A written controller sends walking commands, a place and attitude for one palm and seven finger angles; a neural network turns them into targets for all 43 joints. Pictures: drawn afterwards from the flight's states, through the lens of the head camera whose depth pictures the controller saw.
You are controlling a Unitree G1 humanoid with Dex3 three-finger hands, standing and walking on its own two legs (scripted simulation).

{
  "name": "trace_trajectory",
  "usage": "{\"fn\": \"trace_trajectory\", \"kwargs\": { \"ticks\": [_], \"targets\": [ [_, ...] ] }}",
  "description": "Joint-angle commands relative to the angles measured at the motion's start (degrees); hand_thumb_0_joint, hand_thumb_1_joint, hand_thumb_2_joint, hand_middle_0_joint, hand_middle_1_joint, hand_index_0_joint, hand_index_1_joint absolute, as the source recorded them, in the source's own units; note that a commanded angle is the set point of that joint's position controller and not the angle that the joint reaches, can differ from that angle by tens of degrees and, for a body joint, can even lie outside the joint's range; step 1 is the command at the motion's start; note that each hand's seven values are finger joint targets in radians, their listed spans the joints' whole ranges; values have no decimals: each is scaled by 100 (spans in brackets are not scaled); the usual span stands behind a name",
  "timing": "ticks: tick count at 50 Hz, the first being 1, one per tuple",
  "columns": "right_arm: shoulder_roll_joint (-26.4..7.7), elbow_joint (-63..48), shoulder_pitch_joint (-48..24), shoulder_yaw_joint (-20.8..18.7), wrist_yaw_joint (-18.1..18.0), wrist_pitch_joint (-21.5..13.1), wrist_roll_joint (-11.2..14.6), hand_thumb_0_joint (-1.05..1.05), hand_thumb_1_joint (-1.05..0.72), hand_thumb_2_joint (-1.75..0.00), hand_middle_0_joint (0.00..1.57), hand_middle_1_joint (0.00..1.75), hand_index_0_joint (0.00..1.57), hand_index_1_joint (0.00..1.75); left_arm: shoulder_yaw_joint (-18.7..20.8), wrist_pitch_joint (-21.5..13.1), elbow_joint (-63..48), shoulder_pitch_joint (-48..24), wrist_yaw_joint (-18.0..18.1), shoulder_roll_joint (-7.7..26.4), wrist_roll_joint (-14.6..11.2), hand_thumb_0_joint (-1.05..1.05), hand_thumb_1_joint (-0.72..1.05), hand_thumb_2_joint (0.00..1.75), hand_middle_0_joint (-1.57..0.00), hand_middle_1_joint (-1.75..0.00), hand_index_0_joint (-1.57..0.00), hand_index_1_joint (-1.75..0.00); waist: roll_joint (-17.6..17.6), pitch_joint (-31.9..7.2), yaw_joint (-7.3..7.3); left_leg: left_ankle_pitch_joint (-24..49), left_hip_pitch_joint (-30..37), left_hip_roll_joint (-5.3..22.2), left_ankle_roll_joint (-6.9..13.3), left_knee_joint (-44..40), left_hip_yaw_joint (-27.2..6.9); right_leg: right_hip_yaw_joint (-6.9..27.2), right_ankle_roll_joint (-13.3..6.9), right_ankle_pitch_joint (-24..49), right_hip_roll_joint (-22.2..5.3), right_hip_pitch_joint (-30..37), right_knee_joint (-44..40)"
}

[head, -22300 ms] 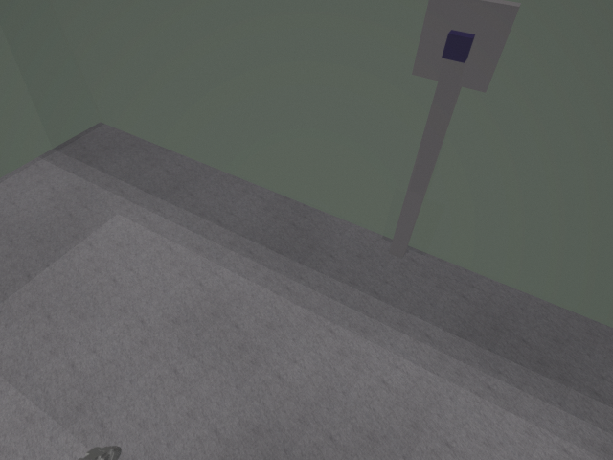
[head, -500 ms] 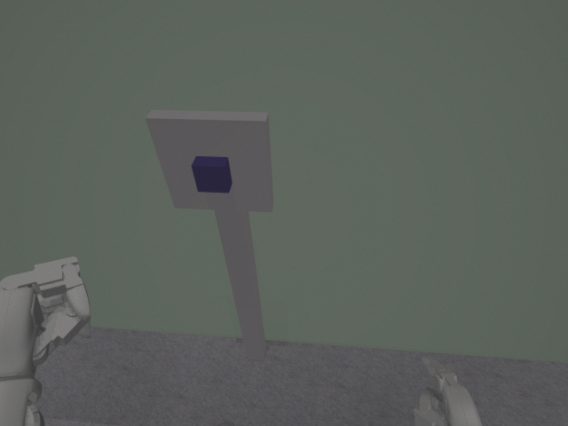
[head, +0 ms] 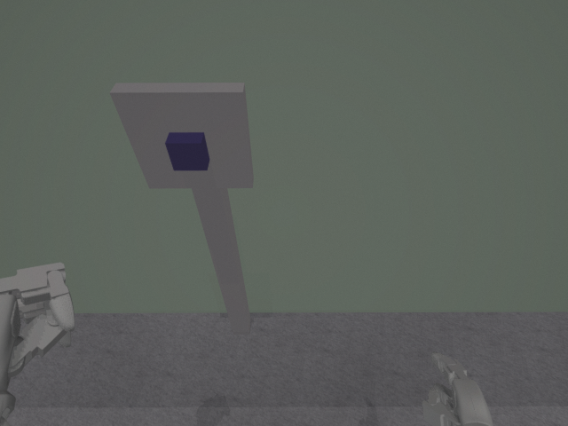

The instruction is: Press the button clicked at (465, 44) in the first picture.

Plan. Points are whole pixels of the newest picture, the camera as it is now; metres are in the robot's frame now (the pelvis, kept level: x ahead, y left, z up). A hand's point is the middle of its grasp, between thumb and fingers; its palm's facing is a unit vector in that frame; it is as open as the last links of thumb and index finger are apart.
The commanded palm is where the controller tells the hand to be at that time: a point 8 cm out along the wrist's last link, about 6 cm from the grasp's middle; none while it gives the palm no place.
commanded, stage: step back with the hand held close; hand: left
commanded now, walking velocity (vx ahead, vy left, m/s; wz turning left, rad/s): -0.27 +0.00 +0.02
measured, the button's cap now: (189, 150) +0.51 +0.20 +0.11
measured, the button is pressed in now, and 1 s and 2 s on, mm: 0 0 0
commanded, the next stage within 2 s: stop stepping back and stand still in 0.84 s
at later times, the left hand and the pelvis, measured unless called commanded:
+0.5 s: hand out of the picture +0.10 +0.26 +0.16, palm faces +0.44 -0.78 -0.44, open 3.1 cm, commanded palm +0.04 +0.30 +0.17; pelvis -0.08 +0.01 -0.02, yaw +3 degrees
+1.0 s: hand out of the picture +0.03 +0.26 +0.17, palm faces +0.31 -0.87 -0.38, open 3.1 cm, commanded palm -0.02 +0.31 +0.17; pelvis -0.17 +0.04 -0.01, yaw -4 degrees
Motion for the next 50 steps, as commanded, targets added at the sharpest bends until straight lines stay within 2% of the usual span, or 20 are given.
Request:
{"fn": "trace_trajectory", "kwargs": {
  "ticks": [1,11,17,20,23,26,28,29,30,31,33,37,41,42,44,45,46,47,49,50],
  "targets": [
    [-558,-1032,-590,-262,-67,-252,15,0,-90,-90,20,30,20,30,883,-461,-1308,140,183,997,-47,0,90,90,-130,-150,-130,-150,5,-938,29,1700,528,462,72,-158,-516,262,56,1621,-313,-111,2],
    [-650,-1056,-458,-280,-82,-567,-3,0,-90,-90,20,30,20,30,955,-750,-1461,87,290,918,98,0,90,90,-130,-150,-130,-150,263,-396,-28,-1696,-1482,725,269,-844,-1021,432,-2,-151,-161,215,480],
    [-657,-993,-375,-295,-104,-817,-54,0,-90,-90,20,30,20,30,1018,-907,-1524,16,327,862,193,0,90,90,-130,-150,-130,-150,449,-405,-21,-2630,-2181,889,334,-1071,-1322,419,-38,-619,15,443,948],
    [-631,-950,-351,-325,-101,-884,-77,0,-90,-90,20,30,20,30,1122,-970,-1648,-64,338,1005,186,0,90,90,-130,-150,-130,-150,122,-430,-38,-2434,-1879,607,233,-526,-1101,855,-167,-992,-144,-50,446],
    [-549,-711,-163,-324,-45,-873,-93,0,-90,-90,20,30,20,30,878,-998,-1525,-195,395,864,149,0,90,90,-130,-150,-130,-150,-679,-360,-129,-1438,-384,79,-88,1125,-674,1683,-573,-1707,-986,-1867,-690],
    [-477,-557,-190,-288,-45,-809,-104,0,-90,-90,20,30,20,30,782,-947,-1491,-483,495,893,166,0,90,90,-130,-150,-130,-150,-993,-355,-213,-895,255,5,-134,1534,-632,1450,-624,-970,-1240,-2407,-651],
    [-571,-623,-279,-286,-88,-778,-81,0,-90,-90,20,30,20,30,833,-988,-1662,-601,493,986,162,0,90,90,-130,-150,-130,-150,-467,-190,-205,-1288,117,265,-20,656,-1034,967,-352,-1301,-767,-2488,-177],
    [-598,-675,-368,-256,-128,-811,-96,0,-90,-90,20,30,20,30,919,-1040,-1739,-577,495,1051,169,0,90,90,-130,-150,-130,-150,219,-66,-183,-1971,-366,657,112,-169,-1552,713,-176,-1646,-355,-2261,361],
    [-697,-753,-565,-263,-170,-898,-138,0,-90,-90,20,30,20,30,1006,-1092,-1851,-513,479,1020,203,0,90,90,-130,-150,-130,-150,1375,-139,-133,-3237,-1691,1448,406,-1684,-2598,304,35,-1366,252,-1022,1879],
    [-624,-700,-522,-284,-166,-968,-204,0,-90,-90,20,30,20,30,1228,-1118,-1833,-489,474,1097,264,0,90,90,-130,-150,-130,-150,1646,-507,-75,-3681,-2453,1961,680,-2336,-3206,311,69,-1263,563,-133,3525],
    [-518,-595,-409,-395,-33,-1084,-212,0,-90,-90,20,30,20,30,1305,-1188,-1906,-462,432,1193,172,0,90,90,-130,-150,-130,-150,658,-887,-29,-2493,-1608,1850,608,-1841,-2515,481,-15,-1599,502,-595,4255],
    [-434,-482,-431,-340,144,-1144,-189,0,-90,-90,20,30,20,30,908,-1102,-1706,-40,361,840,39,0,90,90,-130,-150,-130,-150,919,-848,-3,-2020,-981,1380,210,-1904,-1582,-136,-102,-1903,468,-467,2655],
    [-404,-290,-264,-284,191,-1143,-235,0,-90,-90,20,30,20,30,752,-1115,-1763,-180,263,930,-67,0,90,90,-130,-150,-130,-150,1311,-1064,2,-1221,-103,1008,-554,-1725,-1035,-355,-319,-1627,385,32,-160],
    [-377,-226,-152,-270,184,-1075,-236,0,-90,-90,20,30,20,30,807,-1169,-1785,-296,242,1096,-61,0,90,90,-130,-150,-130,-150,587,-1048,-33,-606,469,668,-645,-773,-609,79,-444,-1301,-47,-458,-992],
    [-261,-171,-310,-193,96,-948,-239,0,-90,-90,20,30,20,30,1090,-1226,-1930,-586,317,1472,-97,0,90,90,-130,-150,-130,-150,-880,-904,-59,-507,1034,58,-565,1989,-299,1397,-944,-154,-1761,-2140,-1596],
    [-265,-174,-478,-129,44,-1024,-304,0,-90,-90,20,30,20,30,1091,-1205,-1915,-851,335,1516,-52,0,90,90,-130,-150,-130,-150,-963,-836,1,-1030,569,-136,-570,2651,-292,1324,-1141,687,-1995,-2193,-1259],
    [-334,-150,-394,-247,10,-996,-180,0,-90,-90,20,30,20,30,816,-1016,-1439,-629,251,1151,-18,0,90,90,-130,-150,-130,-150,-1561,-639,-80,-1096,-49,-124,-466,2921,-599,853,-1038,1165,-1762,-1808,-745],
    [-285,-282,-582,-187,-22,-955,-133,0,-90,-90,20,30,20,30,739,-920,-1395,-638,210,996,7,0,90,90,-130,-150,-130,-150,-1454,-327,-116,-985,-310,-10,-413,2485,-562,582,-890,1949,-1527,-1470,-392],
    [-372,-384,-514,-93,-132,-905,-78,0,-90,-90,20,30,20,30,900,-753,-1343,-463,196,1063,-21,0,90,90,-130,-150,-130,-150,-313,-198,-234,657,42,6,-291,-14,-444,82,-277,1857,-781,-980,700],
    [-594,-489,-545,-194,-160,-986,-59,0,-90,-90,20,30,20,30,950,-734,-1613,-489,183,1131,-37,0,90,90,-130,-150,-130,-150,819,-430,-131,1938,535,635,-93,-687,-1278,-174,41,546,-170,-1089,1479]
  ]
}}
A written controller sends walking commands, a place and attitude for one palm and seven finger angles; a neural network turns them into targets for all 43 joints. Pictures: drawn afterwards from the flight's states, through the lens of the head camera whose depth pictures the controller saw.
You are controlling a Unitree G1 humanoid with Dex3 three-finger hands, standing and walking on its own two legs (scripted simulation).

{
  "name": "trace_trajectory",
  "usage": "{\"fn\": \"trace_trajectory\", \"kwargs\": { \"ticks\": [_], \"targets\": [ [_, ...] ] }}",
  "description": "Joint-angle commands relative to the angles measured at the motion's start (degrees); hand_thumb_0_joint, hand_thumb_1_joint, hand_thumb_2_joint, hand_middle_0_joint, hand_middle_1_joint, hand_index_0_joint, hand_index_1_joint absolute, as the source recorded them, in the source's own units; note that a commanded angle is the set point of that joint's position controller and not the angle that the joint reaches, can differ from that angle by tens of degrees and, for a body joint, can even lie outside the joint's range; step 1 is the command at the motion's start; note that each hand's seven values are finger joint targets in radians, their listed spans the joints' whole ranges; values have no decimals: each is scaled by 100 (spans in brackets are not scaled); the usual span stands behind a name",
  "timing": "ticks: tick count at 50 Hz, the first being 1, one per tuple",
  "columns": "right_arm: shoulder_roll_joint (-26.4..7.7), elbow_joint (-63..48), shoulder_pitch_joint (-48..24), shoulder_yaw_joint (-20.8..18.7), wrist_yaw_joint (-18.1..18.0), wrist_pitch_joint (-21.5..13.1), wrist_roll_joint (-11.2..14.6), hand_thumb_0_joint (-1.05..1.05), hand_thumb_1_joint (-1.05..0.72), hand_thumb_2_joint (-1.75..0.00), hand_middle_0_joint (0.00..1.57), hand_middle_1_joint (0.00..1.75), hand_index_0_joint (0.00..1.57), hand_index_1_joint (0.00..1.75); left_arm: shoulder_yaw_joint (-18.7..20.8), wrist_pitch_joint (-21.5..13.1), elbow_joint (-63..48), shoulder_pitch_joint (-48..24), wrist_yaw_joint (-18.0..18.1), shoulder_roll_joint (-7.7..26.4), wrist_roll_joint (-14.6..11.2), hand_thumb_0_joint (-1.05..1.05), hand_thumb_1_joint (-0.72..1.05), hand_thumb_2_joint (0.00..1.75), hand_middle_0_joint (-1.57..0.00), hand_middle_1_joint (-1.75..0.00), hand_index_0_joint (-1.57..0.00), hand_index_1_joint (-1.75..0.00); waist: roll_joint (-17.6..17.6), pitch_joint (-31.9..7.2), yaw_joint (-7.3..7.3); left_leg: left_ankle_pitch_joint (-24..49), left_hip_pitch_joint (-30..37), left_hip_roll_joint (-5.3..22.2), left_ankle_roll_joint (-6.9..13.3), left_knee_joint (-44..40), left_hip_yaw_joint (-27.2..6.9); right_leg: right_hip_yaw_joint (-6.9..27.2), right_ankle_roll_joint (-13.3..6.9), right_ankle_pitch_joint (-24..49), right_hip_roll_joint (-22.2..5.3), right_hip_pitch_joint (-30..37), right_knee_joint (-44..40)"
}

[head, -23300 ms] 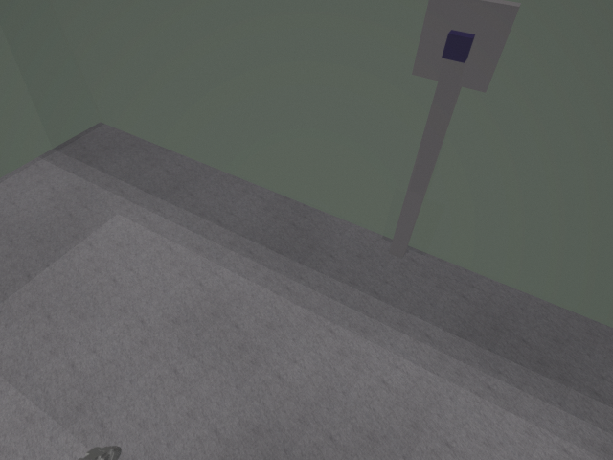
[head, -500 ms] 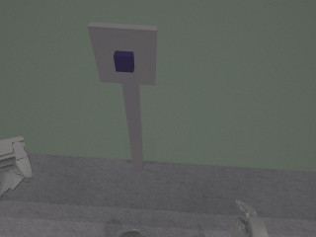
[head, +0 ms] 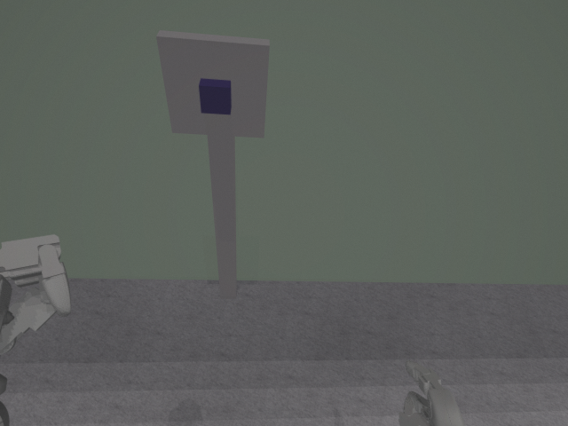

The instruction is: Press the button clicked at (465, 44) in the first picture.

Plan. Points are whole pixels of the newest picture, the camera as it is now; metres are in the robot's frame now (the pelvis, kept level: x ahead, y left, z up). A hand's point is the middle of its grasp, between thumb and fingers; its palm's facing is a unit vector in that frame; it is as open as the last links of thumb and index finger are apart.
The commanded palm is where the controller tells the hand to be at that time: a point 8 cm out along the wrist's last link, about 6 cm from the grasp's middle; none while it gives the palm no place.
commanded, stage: stop stepping back and stand still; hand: left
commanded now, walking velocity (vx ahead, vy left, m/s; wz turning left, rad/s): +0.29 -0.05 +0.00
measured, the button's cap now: (216, 96) +0.67 +0.21 +0.13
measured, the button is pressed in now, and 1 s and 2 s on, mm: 0 0 0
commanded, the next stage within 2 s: let the arm hang, fingers relaxed in 1.14 s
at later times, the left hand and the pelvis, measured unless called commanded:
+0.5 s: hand out of the picture +0.11 +0.27 +0.17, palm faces +0.44 -0.83 -0.34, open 3.1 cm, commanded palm +0.04 +0.30 +0.19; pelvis -0.09 +0.02 +0.00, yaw +1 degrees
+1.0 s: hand out of the picture +0.10 +0.27 +0.18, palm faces +0.44 -0.79 -0.43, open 3.1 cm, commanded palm +0.04 +0.31 +0.19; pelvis -0.07 +0.02 +0.01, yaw +3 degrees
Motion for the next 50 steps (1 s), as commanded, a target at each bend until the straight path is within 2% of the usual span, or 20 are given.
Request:
{"fn": "trace_trajectory", "kwargs": {
  "ticks": [1,3,7,9,10,11,12,15,20,22,23,25,29,30,32,33,39,41,43,50],
  "targets": [
    [-989,-1116,-374,-418,-176,-480,72,0,-90,-90,20,30,20,30,843,-153,-999,-260,97,969,-98,0,90,90,-130,-150,-130,-150,1593,-507,-131,2579,2102,1410,628,-2234,-1831,1,-109,-504,77,-1193,1257],
    [-828,-1135,-366,-409,-88,-602,17,0,-90,-90,20,30,20,30,945,-163,-1115,-12,133,943,-131,0,90,90,-130,-150,-130,-150,1536,-786,-132,-1700,1422,1637,475,-3376,-2696,335,-160,-1182,204,-781,1819],
    [-858,-1257,-360,-396,-13,-511,25,0,-90,-90,20,30,20,30,781,-17,-1227,861,202,687,18,0,90,90,-130,-150,-130,-150,1669,-396,-99,-2403,125,929,-57,-3553,-1179,-495,-296,-744,458,650,350],
    [-839,-1264,-296,-446,-23,-388,25,0,-90,-90,20,30,20,30,707,77,-1061,941,169,698,82,0,90,90,-130,-150,-130,-150,1200,-195,-86,-2154,-442,436,-163,-2742,-496,-456,-401,-594,233,1144,-615],
    [-808,-1257,-231,-478,-38,-321,37,0,-90,-90,20,30,20,30,848,74,-1092,872,172,894,113,0,90,90,-130,-150,-130,-150,203,-201,-124,-1463,148,105,-33,-1267,-137,226,-565,-708,-463,286,-1425],
    [-849,-1159,-241,-525,-60,-217,-3,0,-90,-90,20,30,20,30,858,64,-1133,628,169,929,78,0,90,90,-130,-150,-130,-150,-612,-207,-158,-826,629,-110,1,741,-106,1573,-1024,-1483,-1557,-1011,-2095],
    [-906,-1036,-252,-540,-65,-143,-27,0,-90,-90,20,30,20,30,973,60,-1315,74,185,1043,25,0,90,90,-130,-150,-130,-150,-934,-106,-181,-620,224,-40,2,1911,-178,1856,-1352,-1698,-2132,-1482,-2132],
    [-868,-949,-237,-481,-184,-270,12,0,-90,-90,20,30,20,30,684,76,-554,-458,284,728,106,0,90,90,-130,-150,-130,-150,-569,364,-386,-790,377,384,156,1755,-285,1271,-1009,-2296,-1743,-2113,-1992],
    [-947,-893,-262,-449,-358,-542,7,0,-90,-90,20,30,20,30,291,9,-532,-700,382,494,205,0,90,90,-130,-150,-130,-150,209,395,-310,-1040,1471,342,416,-1362,111,311,-711,-1626,-1107,-1447,-705],
    [-1058,-1047,-179,-434,-282,-616,5,0,-90,-90,20,30,20,30,441,-139,-1179,-824,381,642,220,0,90,90,-130,-150,-130,-150,1915,386,-269,-1435,1540,1675,1017,-2570,-2378,-428,-179,-746,-48,-1836,1423],
    [-879,-947,-182,-418,-211,-667,-31,0,-90,-90,20,30,20,30,614,-192,-1077,-626,341,765,213,0,90,90,-130,-150,-130,-150,1807,351,-315,-1957,1167,1894,1176,-2973,-2908,-238,-153,-936,-13,-1801,2065],
    [-786,-977,-261,-429,-116,-718,-33,0,-90,-90,20,30,20,30,872,-187,-1349,-281,302,968,219,0,90,90,-130,-150,-130,-150,1589,372,-239,-2046,735,1770,1210,-2866,-2574,50,-185,-642,-183,-1477,2085],
    [-841,-1029,-277,-409,-36,-551,18,0,-90,-90,20,30,20,30,731,-66,-770,475,297,659,206,0,90,90,-130,-150,-130,-150,1035,265,-177,-2191,-535,1011,597,-2043,-837,-403,-221,-219,-22,639,-62],
    [-835,-1056,-233,-439,-56,-486,20,0,-90,-90,20,30,20,30,704,-55,-611,498,285,617,211,0,90,90,-130,-150,-130,-150,593,339,-195,-1952,-632,658,435,-1346,-503,77,-375,-445,-271,577,-630],
    [-809,-1024,-200,-517,-69,-369,31,0,-90,-90,20,30,20,30,796,-12,-449,36,291,756,152,0,90,90,-130,-150,-130,-150,-914,346,-214,-1394,-589,82,208,1121,-30,2661,-1141,-2253,-1833,-431,-2025],
    [-826,-954,-154,-520,-67,-383,24,0,-90,-90,20,30,20,30,748,-64,-492,-234,314,722,151,0,90,90,-130,-150,-130,-150,-901,368,-236,-1161,-415,149,197,1806,-195,2726,-1232,-2005,-1973,-746,-2163],
    [-754,-887,-293,-355,-198,-487,-1,0,-90,-90,20,30,20,30,540,-156,-618,-249,356,546,177,0,90,90,-130,-150,-130,-150,-266,93,-232,-313,1554,249,336,-1104,82,683,-685,-324,-1148,-962,-1194],
    [-917,-998,-383,-417,-233,-540,-8,0,-90,-90,20,30,20,30,498,-217,-923,-276,347,545,164,0,90,90,-130,-150,-130,-150,792,79,-144,25,1756,937,563,-1856,-856,273,-273,251,-562,-873,-361],
    [-842,-966,-348,-362,-190,-559,63,0,-90,-90,20,30,20,30,548,-211,-785,-193,314,586,210,0,90,90,-130,-150,-130,-150,1017,26,-155,165,1181,1138,615,-2066,-1165,-35,-87,657,-278,-365,-63],
    [-863,-1092,-306,-427,-91,-525,92,0,-90,-90,20,30,20,30,573,-159,-598,231,271,490,132,0,90,90,-130,-150,-130,-150,450,-213,-157,863,1195,582,294,-1422,-323,275,-230,1915,-550,214,-630]
  ]
}}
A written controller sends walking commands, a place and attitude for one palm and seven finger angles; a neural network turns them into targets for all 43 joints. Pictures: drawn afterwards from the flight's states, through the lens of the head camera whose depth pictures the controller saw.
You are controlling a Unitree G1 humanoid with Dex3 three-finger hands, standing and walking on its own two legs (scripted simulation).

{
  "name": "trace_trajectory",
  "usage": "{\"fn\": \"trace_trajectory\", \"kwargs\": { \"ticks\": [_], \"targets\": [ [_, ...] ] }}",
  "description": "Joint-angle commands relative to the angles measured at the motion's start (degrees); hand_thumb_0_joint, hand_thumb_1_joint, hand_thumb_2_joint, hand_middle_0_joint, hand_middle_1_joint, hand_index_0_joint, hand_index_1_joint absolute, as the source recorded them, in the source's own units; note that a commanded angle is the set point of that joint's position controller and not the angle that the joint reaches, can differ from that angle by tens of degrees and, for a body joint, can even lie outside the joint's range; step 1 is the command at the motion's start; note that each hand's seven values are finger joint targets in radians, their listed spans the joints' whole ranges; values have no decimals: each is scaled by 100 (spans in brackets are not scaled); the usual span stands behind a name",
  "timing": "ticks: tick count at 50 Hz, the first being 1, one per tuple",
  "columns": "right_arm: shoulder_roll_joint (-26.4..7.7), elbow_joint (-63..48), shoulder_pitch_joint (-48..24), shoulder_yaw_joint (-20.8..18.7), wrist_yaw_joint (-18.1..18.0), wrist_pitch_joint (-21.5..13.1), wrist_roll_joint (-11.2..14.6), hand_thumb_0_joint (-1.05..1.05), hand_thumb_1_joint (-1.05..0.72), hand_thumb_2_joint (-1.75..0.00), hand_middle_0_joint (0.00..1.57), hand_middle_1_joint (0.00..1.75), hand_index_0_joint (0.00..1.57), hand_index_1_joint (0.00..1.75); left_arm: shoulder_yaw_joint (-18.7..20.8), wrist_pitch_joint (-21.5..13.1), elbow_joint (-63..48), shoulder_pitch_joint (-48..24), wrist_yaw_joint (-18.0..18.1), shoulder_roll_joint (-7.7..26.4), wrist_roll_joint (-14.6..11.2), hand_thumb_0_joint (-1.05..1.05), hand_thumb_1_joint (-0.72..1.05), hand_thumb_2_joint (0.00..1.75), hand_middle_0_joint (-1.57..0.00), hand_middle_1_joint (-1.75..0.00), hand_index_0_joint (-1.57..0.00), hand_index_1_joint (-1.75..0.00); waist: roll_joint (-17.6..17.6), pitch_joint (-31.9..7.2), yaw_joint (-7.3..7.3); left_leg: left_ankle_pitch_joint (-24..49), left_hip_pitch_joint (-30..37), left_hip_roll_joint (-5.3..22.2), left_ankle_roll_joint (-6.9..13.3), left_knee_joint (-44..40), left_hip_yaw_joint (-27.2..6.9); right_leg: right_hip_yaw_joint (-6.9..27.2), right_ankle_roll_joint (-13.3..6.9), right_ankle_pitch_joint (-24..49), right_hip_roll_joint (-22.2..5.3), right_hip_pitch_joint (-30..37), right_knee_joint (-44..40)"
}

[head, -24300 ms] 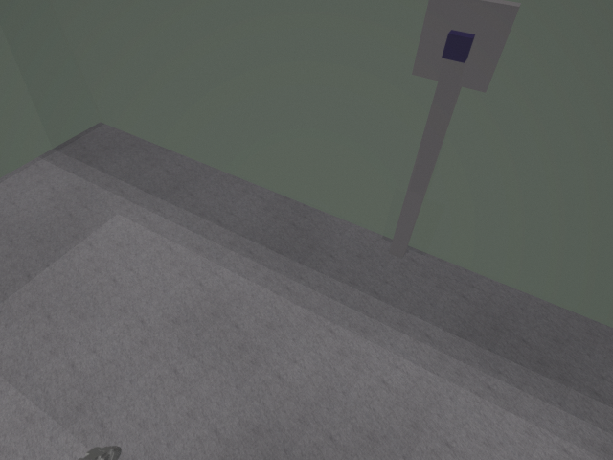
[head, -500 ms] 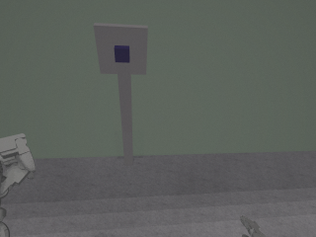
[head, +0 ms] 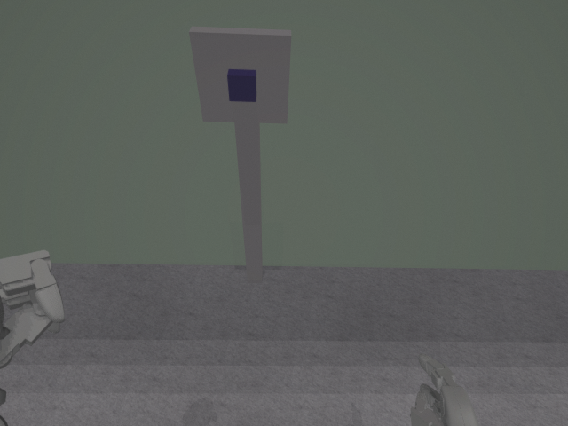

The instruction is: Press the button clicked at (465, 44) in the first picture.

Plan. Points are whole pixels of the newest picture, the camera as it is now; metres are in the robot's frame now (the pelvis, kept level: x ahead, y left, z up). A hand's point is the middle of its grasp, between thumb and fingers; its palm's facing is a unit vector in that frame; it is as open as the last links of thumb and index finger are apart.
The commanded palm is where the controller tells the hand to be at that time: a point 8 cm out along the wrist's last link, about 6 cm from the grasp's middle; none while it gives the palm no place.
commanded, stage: stop stepping back and stand still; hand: left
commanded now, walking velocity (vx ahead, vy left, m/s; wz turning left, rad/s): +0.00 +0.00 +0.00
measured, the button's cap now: (242, 84) +0.75 +0.14 +0.12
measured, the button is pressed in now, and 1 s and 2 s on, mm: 0 0 0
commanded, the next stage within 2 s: let the arm hang, fingers relaxed in 0.14 s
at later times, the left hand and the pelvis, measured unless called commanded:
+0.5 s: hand out of the picture +0.09 +0.21 -0.15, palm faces -0.02 -0.97 -0.24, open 3.1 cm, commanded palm none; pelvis -0.01 +0.01 -0.01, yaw +1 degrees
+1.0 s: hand out of the picture -0.05 +0.20 -0.17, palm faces +0.04 -0.98 -0.21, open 6.9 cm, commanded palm none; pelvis -0.01 +0.02 +0.00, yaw +0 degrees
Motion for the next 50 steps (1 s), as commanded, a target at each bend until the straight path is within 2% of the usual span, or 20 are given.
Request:
{"fn": "trace_trajectory", "kwargs": {
  "ticks": [1,4,8,11,12,13,14,16,18,19,20,21,23,24,25,29,36,42,43,50],
  "targets": [
    [-672,-884,-433,-304,-10,-223,15,0,-90,-90,20,30,20,30,584,-355,-1034,178,69,797,-94,0,90,90,-130,-150,-130,-150,274,-562,-46,983,-121,370,116,-367,-390,864,90,1363,-531,590,-601],
    [-666,-946,-459,-302,-5,-132,16,0,-90,-90,20,30,20,30,643,-322,-1027,241,70,848,-139,0,90,90,-130,-150,-130,-150,89,-623,-56,1043,-24,322,97,-314,-363,885,70,1453,-574,574,-674],
    [-666,-1020,-517,-286,-30,-67,28,0,-90,-90,20,30,20,30,628,-305,-1169,263,68,861,-161,0,90,90,-130,-150,-130,-150,364,-678,-39,1417,130,374,106,-427,-370,750,118,1686,-490,613,-561],
    [-655,-1026,-553,-279,-66,-49,29,0,-90,-90,20,30,20,30,612,-285,-1140,193,71,871,-155,0,90,90,-130,-150,-130,-150,324,-577,-33,1398,132,379,112,-479,-385,705,151,1606,-467,568,-620],
    [-1833,376,-783,-634,502,-274,48,0,-90,-90,20,30,20,30,-1445,583,3626,-667,-760,420,426,0,90,90,-130,-150,-130,-150,299,-77,-264,1957,-374,512,141,487,-428,355,-17,2243,-926,-248,246],
    [-1464,324,-257,-624,491,82,74,0,-90,-90,20,30,20,30,-1271,962,3797,-602,-866,309,317,0,90,90,-126,-146,-126,-146,305,-502,-159,1789,-54,502,127,385,-385,755,-99,1832,-838,-346,138],
    [-1258,270,-155,-526,467,226,18,0,-90,-90,20,30,20,30,-1358,1041,3986,-790,-888,123,312,0,90,90,-123,-142,-123,-142,94,-532,-144,1177,-249,551,228,367,-520,610,-93,1175,-825,-431,131],
    [-1230,217,-153,-440,435,378,-64,0,-90,-90,20,30,20,30,-1469,1094,4537,-1296,-914,145,316,0,90,90,-115,-134,-115,-134,-727,-395,-120,825,-537,522,355,322,-726,607,-114,793,-800,-368,51],
    [-1236,325,-185,-414,406,480,-110,0,-90,-90,20,30,20,30,-1521,1112,5258,-1685,-913,271,321,0,90,90,-108,-126,-108,-126,-1210,-415,-123,882,-408,316,303,418,-631,792,-262,1075,-1008,-246,-146],
    [-1209,457,-169,-395,392,536,-124,0,-90,-90,20,30,20,30,-1559,1135,5669,-1849,-897,303,302,0,90,90,-104,-122,-104,-122,-1153,-410,-136,966,-278,249,254,422,-549,830,-318,1226,-1079,-222,-203],
    [-1140,575,-151,-368,387,599,-144,0,-90,-90,20,30,20,30,-1617,1179,6073,-1972,-865,290,283,0,90,90,-101,-118,-101,-118,-813,-358,-140,1037,-141,249,216,341,-539,801,-345,1130,-1077,-275,-206],
    [-1008,752,-105,-301,377,637,-159,0,-90,-90,20,30,20,30,-1684,1213,6459,-2047,-845,195,261,0,90,90,-97,-114,-97,-114,-394,-372,-145,1166,-87,314,211,119,-601,733,-281,1025,-992,-176,-158],
    [-928,1060,-155,-200,361,659,-168,0,-90,-90,20,30,20,30,-1791,1259,7166,-2063,-817,59,214,0,90,90,-90,-106,-90,-106,620,-257,-30,1079,-346,515,273,-492,-870,600,-52,439,-668,182,-152],
    [-896,1208,-204,-169,351,672,-155,0,-90,-90,20,30,20,30,-1826,1265,7506,-2010,-809,39,202,0,90,90,-86,-102,-86,-102,753,-134,25,746,-493,529,275,-674,-883,586,-15,197,-619,334,-306],
    [-882,1329,-153,-153,340,687,-141,0,-90,-90,20,30,20,30,-1841,1260,7790,-1960,-804,52,204,0,90,90,-82,-98,-82,-98,640,-109,46,522,-520,513,258,-758,-904,591,-22,71,-599,434,-445],
    [-606,1896,221,-159,272,722,-141,0,-90,-90,20,30,20,30,-1833,1220,8680,-1781,-793,-207,171,0,90,90,-68,-82,-68,-82,1075,11,3,-244,-385,434,200,-985,-738,681,-134,-215,-665,427,-873],
    [-454,2483,867,-217,211,740,-93,0,-90,-90,20,30,20,30,-1904,1190,9449,-1577,-769,-341,148,0,90,90,-42,-54,-42,-54,210,204,-51,-193,-108,465,248,-1030,-687,551,-135,-265,-671,251,-1079],
    [-265,2757,1105,-200,179,729,-81,0,-90,-90,20,30,20,30,-1933,1192,9751,-1387,-720,-519,147,0,90,90,-20,-30,-20,-30,151,431,-64,-146,-73,483,257,-1116,-643,526,-102,-225,-652,123,-1034],
    [-227,2788,1143,-202,176,731,-88,0,-90,-90,20,30,20,30,-1927,1196,9778,-1383,-711,-544,150,0,90,90,-20,-30,-20,-30,1,515,-59,-207,-130,478,258,-1147,-646,524,-97,-276,-641,100,-1026],
    [-98,2847,1157,-223,169,727,-95,0,-90,-90,20,30,20,30,-1903,1200,9820,-1252,-676,-709,177,0,90,90,-20,-30,-20,-30,156,677,-43,-369,-174,454,265,-1178,-638,547,-68,-355,-607,-90,-982]
  ]
}}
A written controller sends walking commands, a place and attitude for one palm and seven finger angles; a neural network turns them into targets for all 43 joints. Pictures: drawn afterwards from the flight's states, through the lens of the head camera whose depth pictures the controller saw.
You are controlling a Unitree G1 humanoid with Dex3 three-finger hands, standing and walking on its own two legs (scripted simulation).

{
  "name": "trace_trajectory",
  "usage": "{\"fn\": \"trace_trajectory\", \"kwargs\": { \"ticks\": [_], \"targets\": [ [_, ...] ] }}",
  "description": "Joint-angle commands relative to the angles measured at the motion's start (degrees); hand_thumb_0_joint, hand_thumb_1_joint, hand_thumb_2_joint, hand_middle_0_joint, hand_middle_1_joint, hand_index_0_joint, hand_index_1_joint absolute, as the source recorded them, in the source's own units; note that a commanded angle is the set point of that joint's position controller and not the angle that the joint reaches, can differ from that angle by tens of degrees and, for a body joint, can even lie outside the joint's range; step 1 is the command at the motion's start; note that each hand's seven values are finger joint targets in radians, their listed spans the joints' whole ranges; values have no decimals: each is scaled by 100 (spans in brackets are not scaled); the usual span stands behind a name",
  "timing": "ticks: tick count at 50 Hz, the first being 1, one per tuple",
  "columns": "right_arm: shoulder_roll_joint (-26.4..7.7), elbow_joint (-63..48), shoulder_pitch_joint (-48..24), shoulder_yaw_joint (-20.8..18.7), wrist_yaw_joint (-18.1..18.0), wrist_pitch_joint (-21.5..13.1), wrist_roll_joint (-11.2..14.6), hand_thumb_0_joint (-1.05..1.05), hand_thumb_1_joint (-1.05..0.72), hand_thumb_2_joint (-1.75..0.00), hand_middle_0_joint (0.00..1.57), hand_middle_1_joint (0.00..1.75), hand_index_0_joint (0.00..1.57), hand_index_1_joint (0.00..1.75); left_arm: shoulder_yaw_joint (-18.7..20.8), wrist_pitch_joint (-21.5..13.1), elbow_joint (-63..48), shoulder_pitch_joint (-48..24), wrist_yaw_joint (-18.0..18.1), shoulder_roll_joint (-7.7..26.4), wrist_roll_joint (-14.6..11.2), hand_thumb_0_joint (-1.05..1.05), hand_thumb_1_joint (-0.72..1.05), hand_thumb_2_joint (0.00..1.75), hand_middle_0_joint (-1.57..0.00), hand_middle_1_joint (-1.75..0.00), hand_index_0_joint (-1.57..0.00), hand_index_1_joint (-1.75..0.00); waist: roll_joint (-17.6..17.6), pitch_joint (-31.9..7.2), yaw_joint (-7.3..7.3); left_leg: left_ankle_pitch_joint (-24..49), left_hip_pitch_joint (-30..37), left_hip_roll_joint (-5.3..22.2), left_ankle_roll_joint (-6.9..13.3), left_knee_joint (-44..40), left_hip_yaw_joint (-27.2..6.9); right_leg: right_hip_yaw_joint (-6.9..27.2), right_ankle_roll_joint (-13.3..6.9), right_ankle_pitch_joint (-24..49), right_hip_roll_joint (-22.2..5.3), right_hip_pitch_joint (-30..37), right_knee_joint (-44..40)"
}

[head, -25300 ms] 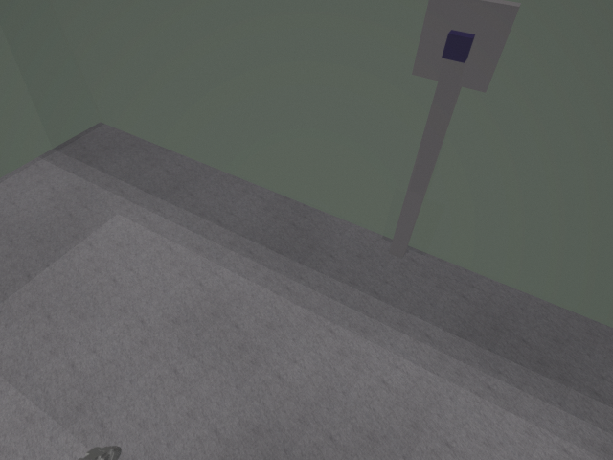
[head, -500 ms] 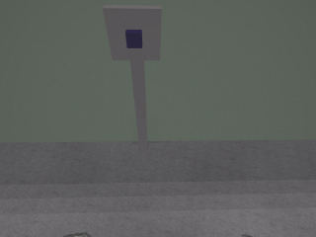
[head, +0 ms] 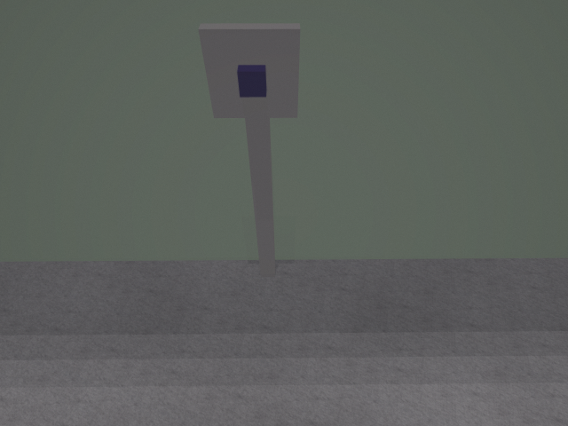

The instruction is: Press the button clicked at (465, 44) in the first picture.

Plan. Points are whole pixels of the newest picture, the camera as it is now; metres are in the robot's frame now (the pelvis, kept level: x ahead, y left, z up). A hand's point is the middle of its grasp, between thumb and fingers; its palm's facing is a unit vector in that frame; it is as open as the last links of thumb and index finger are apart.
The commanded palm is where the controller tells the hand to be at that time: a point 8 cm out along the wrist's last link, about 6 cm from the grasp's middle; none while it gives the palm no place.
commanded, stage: let the arm hang, fingers relaxed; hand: left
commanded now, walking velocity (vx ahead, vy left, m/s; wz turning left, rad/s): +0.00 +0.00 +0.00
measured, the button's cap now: (252, 80) +0.76 +0.11 +0.11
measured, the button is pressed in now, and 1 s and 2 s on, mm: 0 0 0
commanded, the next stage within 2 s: stand and wait in 0.34 s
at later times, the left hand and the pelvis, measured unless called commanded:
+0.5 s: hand out of the picture +0.00 +0.17 -0.17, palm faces +0.03 -0.98 -0.21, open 7.3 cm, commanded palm none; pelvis +0.01 -0.01 +0.00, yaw +0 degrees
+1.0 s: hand out of the picture +0.08 +0.19 -0.16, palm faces +0.00 -0.96 -0.28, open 7.4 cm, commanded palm none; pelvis +0.02 -0.02 +0.01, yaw +0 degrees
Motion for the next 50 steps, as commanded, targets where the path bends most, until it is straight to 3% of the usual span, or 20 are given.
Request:
{"fn": "trace_trajectory", "kwargs": {
  "ticks": [1,12,26,50],
  "targets": [
    [-541,-102,476,-160,-62,-70,-21,0,-90,-90,20,30,20,30,94,-108,-125,369,39,497,24,0,90,90,-20,-30,-20,-30,-60,430,-11,-676,-396,659,69,-751,-675,517,-219,-643,-441,-252,-602],
    [-500,-84,400,-159,-81,-131,-14,0,-90,-90,20,30,20,30,147,-162,-189,185,38,504,16,0,90,90,-20,-30,-20,-30,56,373,-16,-143,-285,652,25,-692,-601,562,-226,-202,-468,-76,-592],
    [-891,-85,67,-214,-71,-130,-13,0,-90,-90,20,30,20,30,200,-199,-215,-137,3,838,7,0,90,90,-20,-30,-20,-30,-76,253,-35,35,13,686,-1,-623,-533,641,-267,-316,-525,-53,-787],
    [-1654,-185,-830,-237,-30,-191,3,0,-90,-90,20,30,20,30,264,-291,-362,-898,-55,1522,6,0,90,90,-20,-30,-20,-30,-70,-207,-19,791,447,829,-72,-760,-581,679,-249,732,-603,412,-893]
  ]
}}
